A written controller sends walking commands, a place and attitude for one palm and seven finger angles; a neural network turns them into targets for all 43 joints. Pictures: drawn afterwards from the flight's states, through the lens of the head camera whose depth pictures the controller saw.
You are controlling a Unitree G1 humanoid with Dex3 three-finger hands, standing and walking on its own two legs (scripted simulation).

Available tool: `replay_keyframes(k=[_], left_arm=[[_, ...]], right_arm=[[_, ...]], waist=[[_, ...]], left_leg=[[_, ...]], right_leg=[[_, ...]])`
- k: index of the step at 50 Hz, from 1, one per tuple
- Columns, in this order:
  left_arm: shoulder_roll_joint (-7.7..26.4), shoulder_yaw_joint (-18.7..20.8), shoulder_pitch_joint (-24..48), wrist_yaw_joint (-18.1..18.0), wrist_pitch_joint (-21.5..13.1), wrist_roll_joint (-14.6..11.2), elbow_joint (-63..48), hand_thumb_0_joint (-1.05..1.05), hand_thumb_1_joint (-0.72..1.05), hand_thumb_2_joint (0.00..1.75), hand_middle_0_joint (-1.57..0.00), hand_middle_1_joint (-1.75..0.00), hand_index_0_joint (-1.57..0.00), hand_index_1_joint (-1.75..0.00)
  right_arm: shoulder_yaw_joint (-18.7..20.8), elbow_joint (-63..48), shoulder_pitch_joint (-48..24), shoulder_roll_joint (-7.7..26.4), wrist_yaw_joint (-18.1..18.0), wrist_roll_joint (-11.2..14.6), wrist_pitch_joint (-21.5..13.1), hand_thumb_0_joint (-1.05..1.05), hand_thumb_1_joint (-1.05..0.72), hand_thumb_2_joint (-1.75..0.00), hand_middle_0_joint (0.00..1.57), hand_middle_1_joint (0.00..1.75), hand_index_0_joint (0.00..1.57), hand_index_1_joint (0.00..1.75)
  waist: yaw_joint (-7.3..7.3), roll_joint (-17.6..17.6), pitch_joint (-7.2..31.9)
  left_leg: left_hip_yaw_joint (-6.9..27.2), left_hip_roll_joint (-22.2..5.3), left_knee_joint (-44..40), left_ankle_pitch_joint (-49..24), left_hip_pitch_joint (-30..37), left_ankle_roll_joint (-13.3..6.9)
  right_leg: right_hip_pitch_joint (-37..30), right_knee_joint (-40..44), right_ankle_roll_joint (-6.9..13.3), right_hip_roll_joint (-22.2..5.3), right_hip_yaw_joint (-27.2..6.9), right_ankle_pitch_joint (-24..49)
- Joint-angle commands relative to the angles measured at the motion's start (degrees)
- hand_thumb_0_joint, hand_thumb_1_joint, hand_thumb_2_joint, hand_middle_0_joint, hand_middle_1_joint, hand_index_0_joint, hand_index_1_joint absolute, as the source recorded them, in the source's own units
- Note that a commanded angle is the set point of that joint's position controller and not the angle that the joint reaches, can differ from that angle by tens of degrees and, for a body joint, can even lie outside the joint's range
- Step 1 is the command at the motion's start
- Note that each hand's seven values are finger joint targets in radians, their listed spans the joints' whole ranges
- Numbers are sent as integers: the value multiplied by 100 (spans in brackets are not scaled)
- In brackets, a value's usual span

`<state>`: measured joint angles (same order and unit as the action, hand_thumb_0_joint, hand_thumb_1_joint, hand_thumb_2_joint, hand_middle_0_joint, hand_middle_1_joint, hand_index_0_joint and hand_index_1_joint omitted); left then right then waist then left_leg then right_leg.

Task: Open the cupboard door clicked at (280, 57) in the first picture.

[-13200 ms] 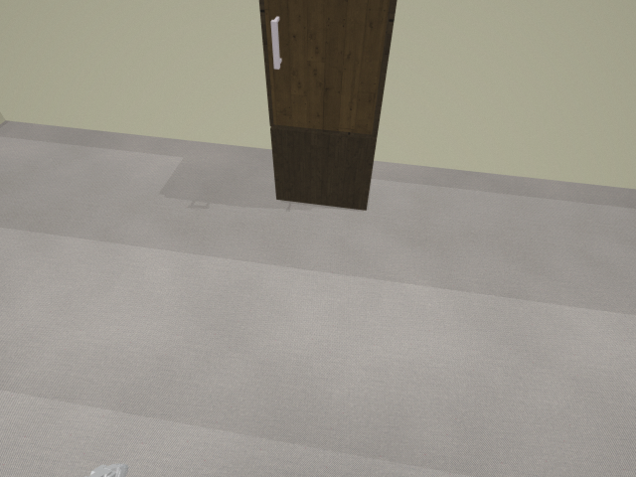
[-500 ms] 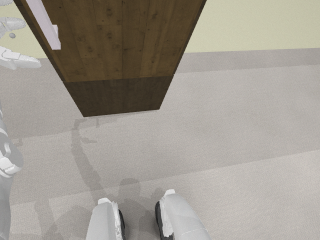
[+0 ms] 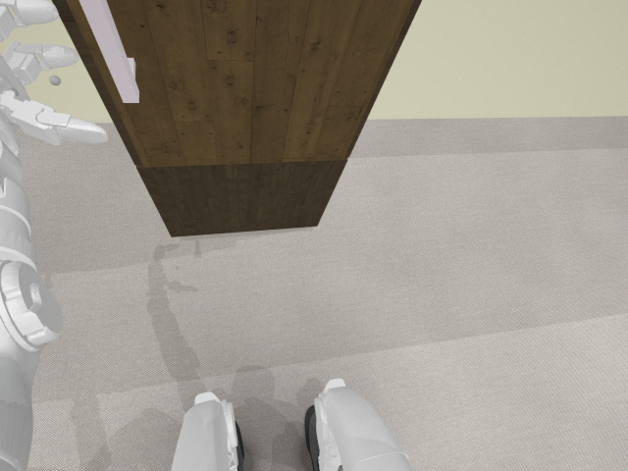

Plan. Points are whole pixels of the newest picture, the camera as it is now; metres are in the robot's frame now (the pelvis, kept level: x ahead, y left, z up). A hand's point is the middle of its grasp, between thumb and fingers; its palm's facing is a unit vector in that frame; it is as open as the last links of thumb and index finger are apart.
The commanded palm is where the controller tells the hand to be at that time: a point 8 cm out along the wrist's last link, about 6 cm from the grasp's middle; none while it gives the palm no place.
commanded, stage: move the hooked fingers beside the handle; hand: left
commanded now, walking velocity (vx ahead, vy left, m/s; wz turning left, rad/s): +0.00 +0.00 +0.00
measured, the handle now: (113, 35) +0.61 +0.17 +0.08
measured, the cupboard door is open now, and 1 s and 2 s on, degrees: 0 0 0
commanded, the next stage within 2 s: slide the fingers in behind the handle in 0.04 s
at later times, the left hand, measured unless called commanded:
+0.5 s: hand (91, 76) +0.55 +0.19 +0.07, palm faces +0.00 -1.00 -0.01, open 14.0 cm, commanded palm +0.53 +0.22 +0.07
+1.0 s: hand (127, 76) +0.56 +0.15 +0.07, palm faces +0.02 -1.00 -0.02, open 14.0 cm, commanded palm +0.53 +0.19 +0.07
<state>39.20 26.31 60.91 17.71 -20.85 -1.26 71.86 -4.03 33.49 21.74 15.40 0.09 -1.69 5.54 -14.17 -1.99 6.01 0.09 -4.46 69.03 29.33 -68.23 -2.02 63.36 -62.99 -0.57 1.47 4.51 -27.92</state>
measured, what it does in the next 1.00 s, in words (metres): stands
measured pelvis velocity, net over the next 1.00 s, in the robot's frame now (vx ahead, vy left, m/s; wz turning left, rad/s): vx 0.00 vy -0.01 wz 0.01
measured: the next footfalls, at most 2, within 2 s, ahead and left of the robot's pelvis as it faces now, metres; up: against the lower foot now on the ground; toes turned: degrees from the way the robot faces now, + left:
none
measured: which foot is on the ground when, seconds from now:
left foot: down 0.00-1.00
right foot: down 0.00-1.00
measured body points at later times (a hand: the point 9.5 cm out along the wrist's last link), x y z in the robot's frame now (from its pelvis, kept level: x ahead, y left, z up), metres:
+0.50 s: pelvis -0.01 -0.01 +0.00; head +0.17 +0.03 +0.41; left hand +0.55 +0.24 +0.07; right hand -0.03 -0.27 -0.10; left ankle +0.02 +0.09 -0.64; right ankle +0.01 -0.13 -0.64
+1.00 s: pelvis +0.00 -0.01 +0.00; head +0.17 +0.01 +0.42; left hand +0.55 +0.20 +0.07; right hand -0.02 -0.27 -0.10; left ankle +0.02 +0.09 -0.64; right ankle +0.01 -0.13 -0.64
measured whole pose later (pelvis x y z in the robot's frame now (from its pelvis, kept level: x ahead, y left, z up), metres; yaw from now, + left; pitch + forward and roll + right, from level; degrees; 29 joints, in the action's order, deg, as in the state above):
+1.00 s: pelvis +0.00 -0.01 +0.00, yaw +1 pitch +28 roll -4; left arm 31.2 22.9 62.0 9.1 -21.9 -0.1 71.8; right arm -3.2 34.8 23.2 14.6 1.4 -2.4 4.5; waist -14.1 -2.9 6.8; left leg 0.0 -4.5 68.7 29.0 -67.8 -1.0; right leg 63.9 -64.4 0.5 1.6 4.3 -28.5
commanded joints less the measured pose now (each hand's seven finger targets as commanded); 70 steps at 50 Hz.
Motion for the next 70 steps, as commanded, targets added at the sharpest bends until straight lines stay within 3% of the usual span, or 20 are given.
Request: replay_keyframes(k=[1,3,7,10,14,21,23,24,26,29,31,39,45,48,51,54,56,62,63,70], left_arm=[[1603,215,2690,99,-412,-206,-1521,0,-50,30,-30,-120,-30,-120],[1595,252,2405,141,-293,-233,-1283,0,-50,30,-30,-120,-30,-120],[1525,155,2451,158,-253,-225,-1427,0,-50,30,-30,-120,-30,-120],[990,-202,2666,132,-269,-296,-1392,0,-50,30,-30,-120,-30,-120],[1030,-156,2797,-59,-241,-239,-1078,0,-50,30,-30,-120,-30,-120],[1215,30,2556,-342,-342,-49,-1168,0,-50,30,-30,-120,-30,-120],[1084,-62,2706,-390,-319,-46,-1184,0,-50,30,-30,-120,-30,-120],[1309,113,2678,-420,-339,-39,-1321,0,-50,30,-30,-120,-30,-120],[1123,4,2611,-435,-396,-38,-1454,0,-50,30,-30,-120,-30,-120],[814,-213,2706,-482,-372,-50,-1417,0,-50,30,-30,-120,-30,-120],[898,-97,2771,-530,-405,-67,-1456,0,-50,30,-30,-120,-30,-120],[260,-429,2619,-706,-406,-55,-1221,0,-50,30,-30,-120,-30,-120],[744,-89,2739,-874,-472,34,-1258,0,-50,30,-30,-120,-30,-120],[495,-305,2813,-888,-530,58,-1332,0,-50,30,-30,-120,-30,-120],[533,-219,2719,-883,-579,10,-1466,0,-50,30,-30,-120,-30,-120],[268,-416,2676,-864,-449,-12,-1179,0,-50,30,-30,-120,-30,-120],[254,-421,2892,-893,-473,-27,-1335,0,-50,30,-30,-120,-30,-120],[134,-417,2721,-999,-592,-10,-1448,0,-50,30,-30,-120,-30,-120],[-78,-558,2668,-1007,-559,-24,-1358,0,-50,30,-30,-120,-30,-120],[-47,-494,2660,-1147,-605,16,-1365,0,-50,30,-30,-120,-30,-120]], right_arm=[[450,24,1342,1195,-53,-20,1,0,-90,-90,20,30,20,30],[440,18,1336,1188,-66,7,7,0,-90,-90,20,30,20,30],[433,49,1351,1174,-69,7,2,0,-90,-90,20,30,20,30],[444,108,1357,1132,-70,0,-43,0,-90,-90,20,30,20,30],[444,175,1388,1164,-81,-28,-98,0,-90,-90,20,30,20,30],[429,46,1404,1131,-2,-66,-109,0,-90,-90,20,30,20,30],[435,45,1400,1112,11,-65,-104,0,-90,-90,20,30,20,30],[446,16,1418,1135,5,-67,-98,0,-90,-90,20,30,20,30],[454,-9,1397,1094,25,-60,-102,0,-90,-90,20,30,20,30],[470,39,1389,1083,44,-47,-97,0,-90,-90,20,30,20,30],[490,79,1424,1104,32,-62,-94,0,-90,-90,20,30,20,30],[522,153,1451,1027,81,-97,-117,0,-90,-90,20,30,20,30],[488,79,1443,1036,74,-113,-128,0,-90,-90,20,30,20,30],[496,61,1406,996,97,-109,-139,0,-90,-90,20,30,20,30],[516,51,1416,1002,108,-104,-142,0,-90,-90,20,30,20,30],[529,107,1414,1012,103,-75,-127,0,-90,-90,20,30,20,30],[534,127,1421,1013,93,-86,-138,0,-90,-90,20,30,20,30],[563,164,1448,981,120,-125,-164,0,-90,-90,20,30,20,30],[558,156,1430,962,144,-127,-161,0,-90,-90,20,30,20,30],[567,150,1449,973,167,-140,-149,0,-90,-90,20,30,20,30]], waist=[[17,-1404,3544],[44,-1238,3365],[66,-1357,3362],[-103,-1300,3052],[-143,-1123,2802],[46,-1222,3149],[-47,-1096,3062],[34,-1083,3230],[78,-1285,3438],[-50,-1142,3177],[-22,-1161,3294],[-71,-1016,3157],[-21,-856,3176],[-72,-903,3203],[28,-1091,3498],[-113,-733,3073],[-98,-988,3226],[-9,-1047,3485],[-51,-975,3345],[-54,-772,3226]], left_leg=[[580,97,-538,-3266,3509,70],[521,112,-582,-3096,3297,42],[547,109,-626,-3036,3388,54],[589,94,-658,-2824,3415,42],[584,111,-684,-2393,3119,33],[517,145,-609,-2662,3031,36],[478,150,-594,-2542,2911,9],[464,156,-596,-2583,2884,10],[461,169,-588,-2813,3085,36],[482,150,-633,-2623,3086,35],[506,146,-630,-2711,3178,45],[467,185,-604,-2742,3127,39],[366,225,-553,-2557,2677,-15],[343,237,-523,-2556,2680,-14],[361,241,-535,-2786,2894,15],[343,230,-552,-2474,2657,-10],[357,233,-549,-2551,2843,8],[371,239,-528,-2845,3048,32],[352,257,-552,-2792,2969,29],[352,267,-592,-2748,2890,12]], right_leg=[[-757,525,184,236,-117,2079],[-890,592,170,245,-130,2078],[-806,621,183,248,-121,1970],[-503,668,189,257,-84,1736],[-414,709,181,236,-91,1434],[-685,553,199,229,-115,1701],[-739,591,168,233,-135,1712],[-926,567,170,227,-156,1795],[-940,521,186,226,-161,1977],[-775,594,163,235,-136,1802],[-777,575,174,227,-128,1836],[-751,613,166,219,-133,1931],[-1117,559,165,214,-225,2067],[-1110,548,144,208,-241,2092],[-1203,501,168,204,-235,2271],[-1084,601,129,211,-221,2061],[-984,585,147,197,-221,2064],[-1077,535,164,194,-205,2271],[-1094,572,156,198,-201,2275],[-1167,584,163,202,-208,2301]])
